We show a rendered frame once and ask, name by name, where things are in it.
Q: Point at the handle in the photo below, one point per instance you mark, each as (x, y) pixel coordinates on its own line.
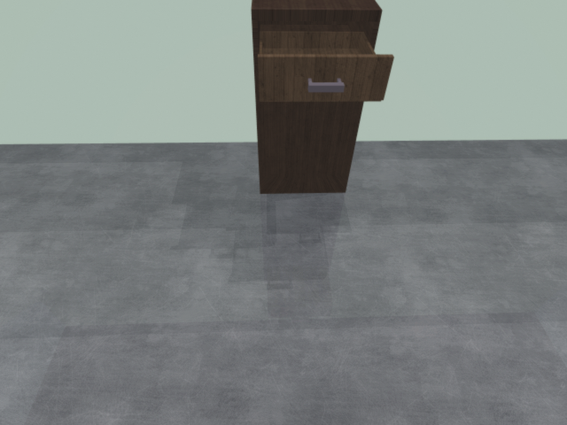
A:
(326, 86)

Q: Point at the cabinet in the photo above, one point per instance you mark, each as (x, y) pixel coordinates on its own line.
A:
(307, 147)

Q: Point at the drawer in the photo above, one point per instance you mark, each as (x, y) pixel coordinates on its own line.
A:
(288, 58)

